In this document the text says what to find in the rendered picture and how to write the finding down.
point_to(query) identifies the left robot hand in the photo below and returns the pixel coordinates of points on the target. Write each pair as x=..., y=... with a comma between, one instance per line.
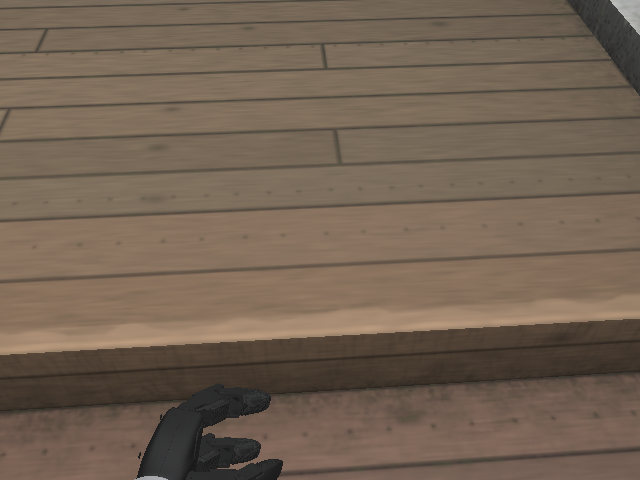
x=178, y=451

